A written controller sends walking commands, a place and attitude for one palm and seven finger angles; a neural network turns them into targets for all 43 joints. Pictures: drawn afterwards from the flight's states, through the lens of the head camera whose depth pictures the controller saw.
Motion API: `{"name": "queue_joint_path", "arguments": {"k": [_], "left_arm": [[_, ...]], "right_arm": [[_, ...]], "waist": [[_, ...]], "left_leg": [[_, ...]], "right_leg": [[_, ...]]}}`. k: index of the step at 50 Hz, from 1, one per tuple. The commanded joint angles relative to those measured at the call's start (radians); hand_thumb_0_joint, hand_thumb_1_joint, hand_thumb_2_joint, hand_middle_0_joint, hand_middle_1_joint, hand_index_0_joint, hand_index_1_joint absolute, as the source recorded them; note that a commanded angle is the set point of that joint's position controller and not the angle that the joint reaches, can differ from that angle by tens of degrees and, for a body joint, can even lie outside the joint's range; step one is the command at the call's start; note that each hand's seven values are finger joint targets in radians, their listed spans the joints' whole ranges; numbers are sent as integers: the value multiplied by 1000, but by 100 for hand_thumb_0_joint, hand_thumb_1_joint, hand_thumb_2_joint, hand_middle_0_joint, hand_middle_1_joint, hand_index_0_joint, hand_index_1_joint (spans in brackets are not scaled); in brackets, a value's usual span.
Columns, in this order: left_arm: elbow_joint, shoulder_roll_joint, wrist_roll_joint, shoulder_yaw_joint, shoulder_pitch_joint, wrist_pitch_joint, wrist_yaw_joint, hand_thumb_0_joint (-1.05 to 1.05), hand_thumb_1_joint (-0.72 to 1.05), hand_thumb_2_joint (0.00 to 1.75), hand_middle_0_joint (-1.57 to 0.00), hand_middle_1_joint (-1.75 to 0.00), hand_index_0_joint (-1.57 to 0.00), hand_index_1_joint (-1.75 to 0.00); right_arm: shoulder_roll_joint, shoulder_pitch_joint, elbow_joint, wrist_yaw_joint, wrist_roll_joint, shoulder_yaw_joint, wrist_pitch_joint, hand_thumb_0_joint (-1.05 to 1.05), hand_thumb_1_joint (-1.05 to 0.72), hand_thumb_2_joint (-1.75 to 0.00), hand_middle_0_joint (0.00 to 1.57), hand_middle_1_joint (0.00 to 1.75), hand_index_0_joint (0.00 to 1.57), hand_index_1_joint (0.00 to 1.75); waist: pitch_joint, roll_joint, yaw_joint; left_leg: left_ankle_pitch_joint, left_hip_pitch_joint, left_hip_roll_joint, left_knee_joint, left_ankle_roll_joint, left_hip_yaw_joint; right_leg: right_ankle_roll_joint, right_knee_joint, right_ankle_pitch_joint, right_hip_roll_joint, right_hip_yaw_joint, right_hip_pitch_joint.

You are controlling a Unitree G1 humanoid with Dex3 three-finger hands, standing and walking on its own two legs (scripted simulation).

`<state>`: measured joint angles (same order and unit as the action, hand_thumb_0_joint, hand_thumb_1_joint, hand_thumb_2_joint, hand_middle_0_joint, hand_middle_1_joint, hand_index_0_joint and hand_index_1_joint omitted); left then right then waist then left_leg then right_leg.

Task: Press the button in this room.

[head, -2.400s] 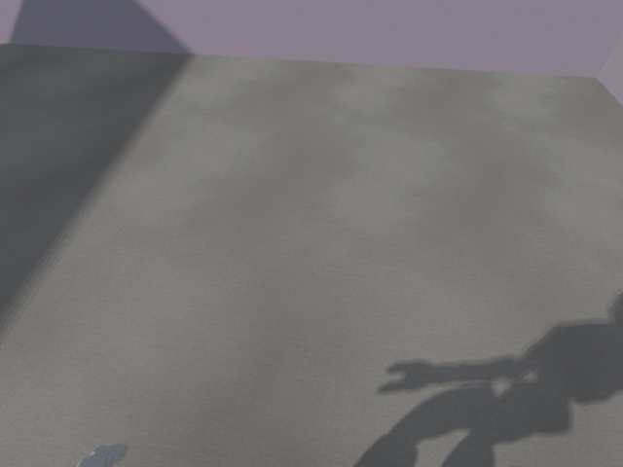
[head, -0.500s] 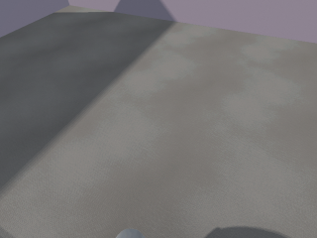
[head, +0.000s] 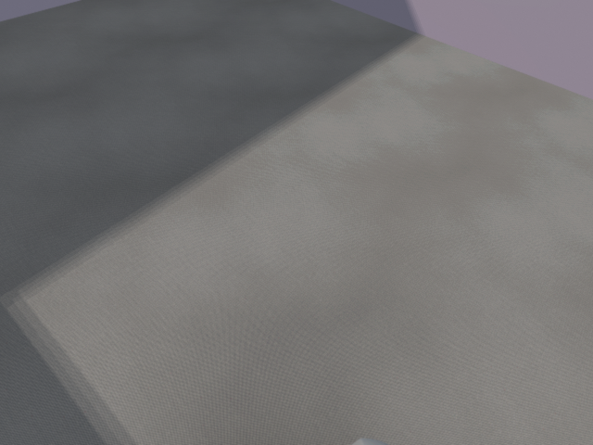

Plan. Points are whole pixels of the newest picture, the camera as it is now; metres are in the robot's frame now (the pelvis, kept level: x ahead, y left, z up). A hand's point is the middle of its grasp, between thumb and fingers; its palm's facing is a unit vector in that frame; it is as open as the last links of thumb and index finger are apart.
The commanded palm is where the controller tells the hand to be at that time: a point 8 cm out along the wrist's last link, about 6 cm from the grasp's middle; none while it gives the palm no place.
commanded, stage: turn or walk to find it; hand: left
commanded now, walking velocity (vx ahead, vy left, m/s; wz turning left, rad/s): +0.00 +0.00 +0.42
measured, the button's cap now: out of the picture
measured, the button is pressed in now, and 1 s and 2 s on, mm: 0 0 0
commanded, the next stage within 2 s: none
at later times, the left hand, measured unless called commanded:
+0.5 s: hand out of the picture +0.00 +0.15 -0.16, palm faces +0.25 -0.94 -0.24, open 7.3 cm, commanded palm none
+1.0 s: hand out of the picture -0.08 +0.23 -0.17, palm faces +0.45 -0.86 -0.23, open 7.4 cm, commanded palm none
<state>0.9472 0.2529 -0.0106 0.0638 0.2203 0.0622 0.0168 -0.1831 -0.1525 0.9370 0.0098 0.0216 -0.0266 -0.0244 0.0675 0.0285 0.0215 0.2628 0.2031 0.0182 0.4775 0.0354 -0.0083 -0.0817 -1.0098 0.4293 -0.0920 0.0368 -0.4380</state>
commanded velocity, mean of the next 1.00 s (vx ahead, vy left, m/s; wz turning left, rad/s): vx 0.00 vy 0.00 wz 0.42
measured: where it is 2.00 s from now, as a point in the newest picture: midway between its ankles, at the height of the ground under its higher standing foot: outside the picture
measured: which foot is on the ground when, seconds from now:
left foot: down 0.00-0.18, up 0.20-0.64, down 0.66-1.00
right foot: up 0.00-0.16, down 0.18-0.66, up 0.68-1.00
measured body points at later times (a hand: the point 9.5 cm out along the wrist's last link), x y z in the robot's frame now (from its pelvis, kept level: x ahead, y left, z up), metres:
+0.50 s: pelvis -0.02 -0.04 +0.00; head +0.01 -0.05 +0.45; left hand -0.01 +0.20 -0.14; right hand +0.06 -0.30 -0.16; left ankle -0.08 +0.10 -0.67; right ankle +0.00 -0.14 -0.74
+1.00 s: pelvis -0.06 +0.01 +0.00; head -0.05 +0.04 +0.45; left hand -0.10 +0.27 -0.15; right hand +0.11 -0.18 -0.13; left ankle -0.08 +0.08 -0.74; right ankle -0.01 -0.15 -0.67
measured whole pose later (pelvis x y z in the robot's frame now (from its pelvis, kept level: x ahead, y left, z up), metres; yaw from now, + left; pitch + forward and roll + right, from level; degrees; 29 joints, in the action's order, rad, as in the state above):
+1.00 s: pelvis -0.06 +0.01 +0.00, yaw +24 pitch -1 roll -2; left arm 0.95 0.24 -0.01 0.07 0.19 0.06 0.02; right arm -0.17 -0.20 0.95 0.01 0.02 -0.03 -0.02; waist 0.05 0.02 0.00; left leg 0.21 0.22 0.05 0.44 0.07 -0.01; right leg -0.09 -0.98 0.40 -0.09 0.03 -0.42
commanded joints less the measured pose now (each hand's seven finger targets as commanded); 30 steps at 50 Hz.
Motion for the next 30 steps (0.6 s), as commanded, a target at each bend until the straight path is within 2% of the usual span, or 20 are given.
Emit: {"name": "queue_joint_path", "arguments": {"k": [1, 3, 5, 7, 8, 9, 10, 11, 12, 13, 14, 15, 16, 19, 20, 25, 27, 28, 29, 30], "left_arm": [[-93, 50, -3, 12, -28, -23, 2, 0, 90, 90, -20, -30, -20, -30], [-104, 45, 0, 11, -33, -28, 4, 0, 90, 90, -20, -30, -20, -30], [-102, 47, 4, 11, 0, -36, 6, 0, 90, 90, -20, -30, -20, -30], [-90, 55, 3, 17, 61, -47, 9, 0, 90, 90, -20, -30, -20, -30], [-85, 89, -2, 22, 97, -59, 12, 0, 90, 90, -20, -30, -20, -30], [-91, 189, -21, 41, 104, -73, 22, 0, 90, 90, -20, -30, -20, -30], [-106, 231, -14, 42, 99, -69, 21, 0, 90, 90, -20, -30, -20, -30], [-118, 201, -11, 34, 66, -63, 22, 0, 90, 90, -20, -30, -20, -30], [-126, 165, -11, 35, 6, -67, 25, 0, 90, 90, -20, -30, -20, -30], [-137, 140, -10, 23, -28, -65, 21, 0, 90, 90, -20, -30, -20, -30], [-139, 113, -7, 11, -54, -67, 17, 0, 90, 90, -20, -30, -20, -30], [-139, 97, -7, 8, -63, -70, 18, 0, 90, 90, -20, -30, -20, -30], [-137, 92, -6, 5, -50, -73, 18, 0, 90, 90, -20, -30, -20, -30], [-110, 97, -8, 8, 23, -76, 23, 0, 90, 90, -20, -30, -20, -30], [-100, 100, -10, 11, 38, -75, 23, 0, 90, 90, -20, -30, -20, -30], [-62, 134, -21, 22, 98, -70, 24, 0, 90, 90, -20, -30, -20, -30], [-57, 153, -24, 31, 94, -65, 23, 0, 90, 90, -20, -30, -20, -30], [-54, 161, -24, 34, 83, -63, 22, 0, 90, 90, -20, -30, -20, -30], [-48, 164, -23, 35, 78, -60, 21, 0, 90, 90, -20, -30, -20, -30], [-45, 159, -19, 36, 61, -58, 19, 0, 90, 90, -20, -30, -20, -30]], "right_arm": [[-222, -60, -44, 8, 2, -68, 12, 0, -90, -90, 20, 30, 20, 30], [-224, -52, -50, 6, 6, -72, 8, 0, -90, -90, 20, 30, 20, 30], [-228, -37, -57, 4, 6, -76, 5, 0, -90, -90, 20, 30, 20, 30], [-221, -19, -65, 0, 1, -78, 2, 0, -90, -90, 20, 30, 20, 30], [-191, -29, -69, -4, -7, -76, 3, 0, -90, -90, 20, 30, 20, 30], [-111, -73, -81, -9, -15, -62, 4, 0, -90, -90, 20, 30, 20, 30], [-129, -51, -100, -5, -6, -71, -5, 0, -90, -90, 20, 30, 20, 30], [-149, -48, -88, -9, -2, -80, -17, 0, -90, -90, 20, 30, 20, 30], [-147, -52, -67, -14, 2, -82, -28, 0, -90, -90, 20, 30, 20, 30], [-149, -62, -42, -20, 3, -85, -33, 0, -90, -90, 20, 30, 20, 30], [-145, -87, -24, -25, 5, -83, -33, 0, -90, -90, 20, 30, 20, 30], [-135, -112, -10, -29, 4, -82, -34, 0, -90, -90, 20, 30, 20, 30], [-126, -125, 1, -29, 5, -78, -35, 0, -90, -90, 20, 30, 20, 30], [-127, -89, -2, -27, 2, -70, -34, 0, -90, -90, 20, 30, 20, 30], [-122, -65, -6, -26, 0, -69, -36, 0, -90, -90, 20, 30, 20, 30], [-102, 1, -24, -24, -8, -52, -27, 0, -90, -90, 20, 30, 20, 30], [-94, -1, -26, -22, -12, -46, -20, 0, -90, -90, 20, 30, 20, 30], [-93, -17, -24, -21, -14, -44, -15, 0, -90, -90, 20, 30, 20, 30], [-95, -34, -20, -19, -14, -45, -13, 0, -90, -90, 20, 30, 20, 30], [-101, -62, -15, -19, -14, -45, -8, 0, -90, -90, 20, 30, 20, 30]], "waist": [[-59, -177, -47], [-59, -189, -46], [-79, -191, -28], [-100, -151, 7], [-126, -69, 22], [-144, 237, 17], [-125, 285, 28], [-105, 159, 16], [-59, 229, -6], [-20, 165, -24], [-2, 137, -42], [-2, 127, -55], [-9, 132, -53], [-46, 124, -20], [-34, 113, -9], [-68, 146, 24], [-85, 163, 27], [-98, 174, 17], [-107, 162, 8], [-109, 153, -15]], "left_leg": [[-435, -45, -244, -137, 146, -244], [-437, -19, -235, -122, 143, -270], [-455, 3, -231, -87, 136, -292], [-348, 97, -186, -24, 90, -273], [-213, 170, -130, 61, 41, -237], [134, 351, 13, 292, -41, -79], [336, 362, 34, 495, -61, -59], [290, 334, 12, 632, -55, -90], [244, 347, -11, 690, -56, -99], [173, 347, -16, 746, -64, -82], [112, 349, -26, 765, -73, -64], [79, 344, -32, 767, -80, -49], [54, 348, -31, 766, -89, -38], [79, 358, -49, 691, -108, -18], [93, 352, -56, 660, -110, -10], [203, 279, -59, 428, -106, 43], [212, 216, -57, 331, -94, 73], [203, 184, -53, 276, -87, 82], [164, 140, -44, 214, -83, 99], [88, 72, -48, 109, -77, 100]], "right_leg": [[-4, 102, 4, 19, -6, -10], [3, 191, 8, 36, 1, 45], [11, 301, -20, 54, 4, 121], [14, 494, -179, 59, 18, 273], [22, 630, -262, 2, -33, 390], [100, 718, -332, -262, -296, 508], [202, 727, -462, -410, -399, 374], [234, 735, -352, -370, -313, 281], [210, 767, -240, -313, -283, 212], [184, 769, -178, -258, -226, 181], [166, 754, -210, -214, -149, 180], [158, 744, -246, -196, -100, 182], [154, 738, -279, -183, -62, 209], [186, 711, -394, -210, -45, 309], [193, 710, -410, -224, -42, 311], [228, 647, -598, -263, -23, 372], [231, 614, -623, -277, -5, 356], [227, 593, -634, -280, -1, 355], [211, 570, -622, -275, 15, 337], [180, 526, -578, -266, 42, 301]]}}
